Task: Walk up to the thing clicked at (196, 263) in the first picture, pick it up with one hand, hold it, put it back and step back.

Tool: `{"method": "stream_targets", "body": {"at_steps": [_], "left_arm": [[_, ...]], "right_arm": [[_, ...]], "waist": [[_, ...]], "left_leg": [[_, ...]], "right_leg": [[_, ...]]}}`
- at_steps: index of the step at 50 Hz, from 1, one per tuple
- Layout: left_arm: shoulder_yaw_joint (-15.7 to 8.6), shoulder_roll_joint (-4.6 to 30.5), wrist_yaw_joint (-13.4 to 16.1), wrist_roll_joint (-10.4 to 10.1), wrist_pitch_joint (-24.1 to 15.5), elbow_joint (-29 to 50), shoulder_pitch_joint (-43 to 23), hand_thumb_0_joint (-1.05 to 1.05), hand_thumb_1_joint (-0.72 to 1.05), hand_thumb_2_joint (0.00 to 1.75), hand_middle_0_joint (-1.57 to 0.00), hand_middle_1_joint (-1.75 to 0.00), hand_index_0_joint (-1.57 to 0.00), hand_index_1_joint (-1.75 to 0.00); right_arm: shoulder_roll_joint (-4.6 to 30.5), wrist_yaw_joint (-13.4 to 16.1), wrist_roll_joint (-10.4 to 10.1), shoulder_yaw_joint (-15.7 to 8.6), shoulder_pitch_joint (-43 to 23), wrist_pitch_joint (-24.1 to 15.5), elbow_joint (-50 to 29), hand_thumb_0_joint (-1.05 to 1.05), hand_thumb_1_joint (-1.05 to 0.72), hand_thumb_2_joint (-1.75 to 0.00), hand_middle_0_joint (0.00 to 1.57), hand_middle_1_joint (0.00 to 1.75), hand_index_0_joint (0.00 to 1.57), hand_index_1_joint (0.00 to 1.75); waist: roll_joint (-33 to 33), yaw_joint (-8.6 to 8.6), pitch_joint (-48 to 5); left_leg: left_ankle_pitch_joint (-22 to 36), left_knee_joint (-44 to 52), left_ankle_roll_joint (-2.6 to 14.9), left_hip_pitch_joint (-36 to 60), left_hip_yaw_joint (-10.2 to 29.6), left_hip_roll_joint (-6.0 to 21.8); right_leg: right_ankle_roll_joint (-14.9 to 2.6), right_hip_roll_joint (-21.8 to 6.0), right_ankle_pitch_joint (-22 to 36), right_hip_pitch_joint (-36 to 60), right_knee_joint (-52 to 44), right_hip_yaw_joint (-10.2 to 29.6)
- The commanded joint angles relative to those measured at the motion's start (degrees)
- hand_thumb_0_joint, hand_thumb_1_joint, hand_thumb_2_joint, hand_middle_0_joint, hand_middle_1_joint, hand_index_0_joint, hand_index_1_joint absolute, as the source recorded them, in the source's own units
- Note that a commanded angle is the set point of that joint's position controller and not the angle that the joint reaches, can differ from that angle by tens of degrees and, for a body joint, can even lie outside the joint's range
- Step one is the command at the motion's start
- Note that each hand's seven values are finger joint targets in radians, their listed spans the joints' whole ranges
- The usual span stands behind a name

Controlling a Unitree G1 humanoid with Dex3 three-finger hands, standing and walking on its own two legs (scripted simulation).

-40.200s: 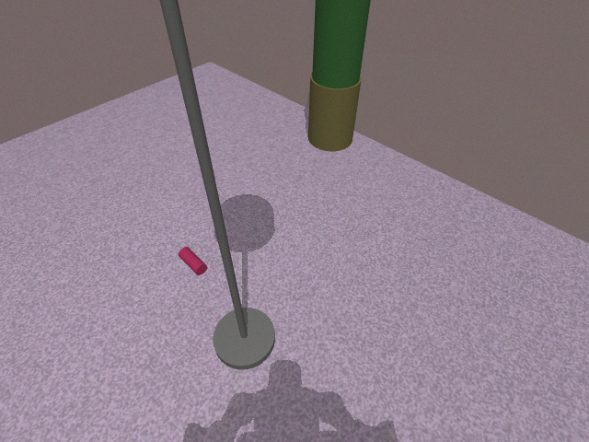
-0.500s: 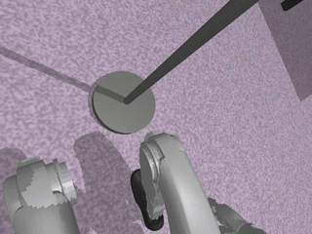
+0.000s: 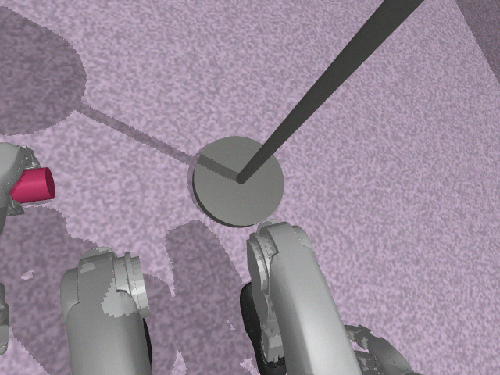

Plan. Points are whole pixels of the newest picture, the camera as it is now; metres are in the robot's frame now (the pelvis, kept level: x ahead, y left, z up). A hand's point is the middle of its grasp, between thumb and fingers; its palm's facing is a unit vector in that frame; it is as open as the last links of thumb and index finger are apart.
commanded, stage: settle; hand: left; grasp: from above
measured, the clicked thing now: (3, 189) +0.43 +0.33 -0.20
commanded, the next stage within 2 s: lift in 0.02 s
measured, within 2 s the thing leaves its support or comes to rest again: neither
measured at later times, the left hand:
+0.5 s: hand out of the picture +0.39 +0.33 -0.09, palm faces -0.50 -0.10 -0.86, open 8.2 cm
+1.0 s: hand out of the picture +0.33 +0.31 +0.10, palm faces -0.42 -0.13 -0.90, open 8.3 cm
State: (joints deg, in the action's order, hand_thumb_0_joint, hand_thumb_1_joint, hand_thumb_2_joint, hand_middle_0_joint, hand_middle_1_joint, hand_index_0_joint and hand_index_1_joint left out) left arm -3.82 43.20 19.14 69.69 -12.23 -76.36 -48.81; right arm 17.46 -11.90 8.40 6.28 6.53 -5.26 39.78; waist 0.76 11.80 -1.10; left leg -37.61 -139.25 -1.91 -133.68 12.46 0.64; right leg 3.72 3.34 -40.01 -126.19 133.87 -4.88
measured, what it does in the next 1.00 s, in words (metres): rises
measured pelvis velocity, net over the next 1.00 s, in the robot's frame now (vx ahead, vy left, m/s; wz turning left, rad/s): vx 0.00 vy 0.00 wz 0.12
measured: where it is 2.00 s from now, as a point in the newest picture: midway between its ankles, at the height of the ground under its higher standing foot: (206, 365)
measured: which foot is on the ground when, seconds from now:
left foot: down 0.00-1.00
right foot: down 0.00-1.00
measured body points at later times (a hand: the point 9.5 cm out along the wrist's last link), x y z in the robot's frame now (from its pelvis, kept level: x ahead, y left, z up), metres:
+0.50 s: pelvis +0.00 +0.00 +0.05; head +0.20 +0.07 +0.44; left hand +0.41 +0.34 -0.04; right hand +0.09 -0.27 -0.07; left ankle +0.08 +0.14 -0.29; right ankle +0.10 -0.13 -0.29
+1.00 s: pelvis +0.00 +0.00 +0.19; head +0.14 +0.05 +0.61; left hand +0.35 +0.32 +0.15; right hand +0.17 -0.25 +0.07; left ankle +0.08 +0.14 -0.29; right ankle +0.10 -0.13 -0.29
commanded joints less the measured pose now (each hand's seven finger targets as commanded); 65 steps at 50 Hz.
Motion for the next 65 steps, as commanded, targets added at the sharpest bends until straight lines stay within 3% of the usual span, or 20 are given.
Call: {"method": "stream_targets", "body": {"at_steps": [1, 5, 6, 7, 11, 13, 15, 19, 22, 29, 31, 32, 34, 37, 39, 49, 55, 59, 62, 65], "left_arm": [[-4.5, 19.5, 2.9, 0.4, -0.8, 12.0, -19.8, 0.0, 0.76, 0.47, -1.12, -0.44, -1.14, -0.42], [-4.7, 18.4, 2.9, 0.2, -0.7, 13.4, -20.1, 0.0, 0.8, 0.5, -1.14, -0.46, -1.16, -0.44], [-4.5, 18.3, 2.9, 0.3, -0.5, 13.2, -19.7, 0.0, 0.86, 0.43, -1.2, -0.49, -1.23, -0.45], [-4.2, 17.4, 2.7, 0.0, -0.2, 12.7, -19.1, 0.0, 0.78, 0.46, -1.12, -0.41, -1.15, -0.38], [-3.2, 15.6, 0.7, -1.6, 1.6, 12.7, -17.4, 0.0, 0.89, 0.49, -1.2, -0.47, -1.23, -0.44], [-3.8, 16.5, -0.9, -2.7, 2.6, 15.3, -16.9, 0.0, 0.9, 0.52, -1.21, -0.47, -1.23, -0.44], [-2.3, 13.6, -2.9, -3.7, 3.1, 16.7, -15.6, 0.0, 0.92, 0.52, -1.22, -0.48, -1.25, -0.45], [-2.9, 13.8, -5.9, -4.4, 3.0, 21.5, -12.3, 0.0, 0.91, 0.52, -1.23, -0.46, -1.25, -0.43], [-1.9, 12.3, -7.6, -5.4, 2.5, 25.9, -12.0, 0.0, 0.9, 0.55, -1.24, -0.45, -1.25, -0.43], [-3.3, 12.1, -8.6, -7.2, 1.8, 33.0, -6.3, 0.0, 0.85, 0.58, -1.18, -0.5, -1.2, -0.48], [-1.5, 9.8, -9.2, -8.1, 1.9, 37.7, -7.3, 0.0, 0.82, 0.59, -1.16, -0.51, -1.17, -0.49], [-2.8, 11.5, -9.3, -7.8, 2.5, 37.4, -6.2, 0.0, 0.82, 0.59, -1.14, -0.53, -1.16, -0.51], [-1.3, 8.5, -9.8, -8.7, 3.3, 38.3, -3.7, 0.0, 0.79, 0.57, -1.13, -0.5, -1.15, -0.48], [-1.9, 8.6, -10.5, -9.5, 5.0, 41.3, -0.9, 0.0, 0.8, 0.58, -1.12, -0.54, -1.15, -0.51], [-0.8, 7.4, -11.1, -10.3, 5.9, 45.7, 0.0, 0.0, 0.79, 0.61, -1.12, -0.54, -1.14, -0.52], [1.1, 3.9, -13.6, -13.0, 9.8, 53.7, 8.6, 0.0, 0.77, 0.55, -1.11, -0.48, -1.13, -0.47], [2.5, 1.8, -14.4, -13.2, 10.7, 52.0, 12.8, 0.0, 0.77, 0.58, -1.12, -0.5, -1.13, -0.49], [4.4, -0.9, -14.6, -13.0, 10.2, 48.9, 13.5, 0.0, 0.77, 0.56, -1.11, -0.48, -1.12, -0.47], [4.7, -1.6, -14.5, -13.0, 9.7, 47.5, 13.8, 0.0, 0.76, 0.54, -1.1, -0.48, -1.12, -0.46], [7.1, -4.5, -14.2, -12.8, 9.2, 46.8, 15.3, 0.0, 0.77, 0.53, -1.11, -0.48, -1.12, -0.47]], "right_arm": [[13.7, 2.0, -0.6, -5.0, 9.8, 1.3, -2.1, 0.0, -0.91, -0.9, 0.2, 0.3, 0.2, 0.3], [13.2, 3.1, -0.7, -5.7, 10.7, 2.2, -1.5, 0.0, -0.9, -0.9, 0.2, 0.3, 0.2, 0.3], [13.1, 3.2, -0.8, -5.9, 10.8, 2.4, -1.5, 0.0, -0.94, -0.91, 0.2, 0.3, 0.2, 0.3], [13.2, 3.4, -0.8, -6.1, 11.2, 2.5, -1.4, 0.0, -0.89, -0.89, 0.2, 0.3, 0.2, 0.3], [13.5, 3.8, -1.7, -7.4, 12.4, 2.8, -1.1, 0.0, -0.92, -0.9, 0.2, 0.3, 0.2, 0.3], [13.5, 4.0, -2.3, -8.3, 12.1, 3.2, -1.6, 0.0, -0.91, -0.9, 0.2, 0.3, 0.2, 0.3], [13.0, 4.2, -2.9, -9.0, 12.6, 3.5, -1.7, 0.0, -0.91, -0.9, 0.2, 0.3, 0.2, 0.3], [12.3, 4.9, -4.0, -10.0, 12.5, 4.4, -2.0, 0.0, -0.91, -0.9, 0.2, 0.3, 0.2, 0.3], [11.3, 5.3, -4.5, -10.4, 12.7, 4.8, -2.3, 0.0, -0.91, -0.9, 0.2, 0.3, 0.2, 0.3], [10.5, 6.5, -5.6, -11.4, 12.2, 5.3, -3.9, 0.0, -0.91, -0.9, 0.2, 0.3, 0.2, 0.3], [10.2, 6.8, -6.0, -11.8, 11.4, 5.4, -4.8, 0.0, -0.91, -0.9, 0.2, 0.3, 0.2, 0.3], [10.6, 7.1, -6.3, -11.9, 11.1, 5.6, -4.9, 0.0, -0.91, -0.9, 0.2, 0.3, 0.2, 0.3], [10.2, 7.7, -6.6, -12.2, 10.6, 5.8, -5.3, 0.0, -0.91, -0.9, 0.2, 0.3, 0.2, 0.3], [10.0, 8.5, -7.3, -12.4, 9.7, 6.1, -5.7, 0.0, -0.91, -0.9, 0.2, 0.3, 0.2, 0.3], [9.6, 9.1, -7.7, -12.5, 9.1, 6.3, -6.7, 0.0, -0.9, -0.9, 0.2, 0.3, 0.2, 0.3], [7.4, 12.9, -9.3, -11.4, 5.8, 7.0, -7.3, 0.0, -0.9, -0.9, 0.2, 0.3, 0.2, 0.3], [6.1, 14.3, -9.8, -10.7, 5.9, 6.5, -6.1, 0.0, -0.91, -0.9, 0.2, 0.3, 0.2, 0.3], [5.5, 15.1, -9.8, -10.5, 6.0, 5.6, -5.0, 0.0, -0.9, -0.9, 0.2, 0.3, 0.2, 0.3], [5.6, 15.3, -10.0, -10.7, 6.1, 4.8, -5.0, 0.0, -0.9, -0.9, 0.2, 0.3, 0.2, 0.3], [5.1, 15.4, -10.2, -10.7, 6.2, 4.0, -5.2, 0.0, -0.91, -0.9, 0.2, 0.3, 0.2, 0.3]], "waist": [[-18.7, 0.27, -41.2], [-20.5, -0.24, -42.5], [-20.1, -0.27, -42.9], [-20.1, -0.33, -42.6], [-20.4, -0.92, -42.8], [-21.1, -2.6, -45.3], [-21.0, -2.51, -45.8], [-19.0, -3.98, -45.3], [-16.8, -3.66, -45.5], [-13.9, -5.28, -46.8], [-15.5, -5.07, -46.4], [-15.0, -5.86, -46.3], [-15.5, -5.77, -44.6], [-14.8, -6.45, -45.6], [-15.3, -6.82, -47.0], [-12.4, -7.29, -40.7], [-8.9, -7.1, -35.8], [-8.0, -6.95, -29.1], [-8.0, -7.71, -27.5], [-7.2, -7.68, -26.3]], "left_leg": [[9.2, 13.2, 2.99, 30.2, -8.5, 0.0], [8.0, 15.1, 2.84, 31.8, -8.6, -0.1], [7.8, 15.6, 2.82, 32.0, -8.5, 0.0], [7.5, 16.2, 2.82, 32.1, -8.6, -0.2], [7.5, 19.3, 2.71, 35.2, -8.3, -0.3], [7.4, 21.1, 2.64, 37.3, -8.1, -0.3], [7.3, 22.4, 2.7, 38.4, -8.3, -0.4], [8.2, 23.8, 2.92, 38.7, -9.1, -0.8], [8.3, 24.8, 3.32, 39.6, -9.4, -0.5], [6.5, 29.7, 3.54, 43.5, -9.5, -0.6], [5.3, 32.6, 3.35, 45.5, -9.0, -0.5], [3.9, 34.2, 3.38, 46.8, -8.3, -0.3], [2.1, 37.0, 3.27, 48.3, -7.9, -0.1], [2.5, 40.3, 3.22, 52.0, -7.6, -0.1], [3.3, 42.8, 3.08, 55.3, -7.9, 0.0], [4.1, 56.8, 2.93, 68.0, -8.2, 0.5], [9.2, 63.0, 3.06, 75.0, -10.1, 0.3], [8.0, 69.6, 2.66, 78.5, -9.1, 0.8], [7.4, 74.4, 2.41, 82.4, -8.9, 0.9], [8.8, 77.5, 2.22, 85.7, -9.5, 0.7]], "right_leg": [[-5.6, 1.2, 12.8, 19.0, -14.8, -3.6], [-5.75, 0.9, 11.3, 17.7, -15.4, -3.7], [-5.86, 1.0, 11.0, 17.8, -15.4, -3.6], [-5.86, 0.8, 10.9, 17.5, -15.7, -3.9], [-5.87, 0.2, 12.1, 16.5, -16.2, -4.7], [-6.09, -0.1, 11.9, 16.6, -16.3, -4.4], [-5.96, -0.2, 11.9, 17.7, -17.5, -4.1], [-6.02, -0.5, 12.1, 19.8, -19.6, -3.0], [-5.71, -0.4, 12.2, 22.0, -22.1, -2.4], [-5.47, -0.7, 9.9, 26.5, -27.7, -1.3], [-5.54, -0.9, 9.3, 26.7, -29.0, -1.3], [-5.58, -0.8, 8.1, 26.7, -29.6, -1.4], [-5.38, -0.9, 7.4, 27.7, -31.2, -1.4], [-5.26, -0.9, 7.8, 31.3, -33.9, -1.0], [-5.19, -0.9, 8.6, 34.6, -36.3, -0.8], [-4.57, -1.1, 9.8, 48.9, -49.7, 0.8], [-4.54, -1.0, 13.0, 59.2, -59.1, 2.3], [-4.53, -1.0, 12.3, 63.3, -64.1, 2.5], [-4.66, -0.9, 11.8, 67.0, -68.1, 2.9], [-4.77, -0.7, 12.4, 70.7, -72.2, 3.4]]}}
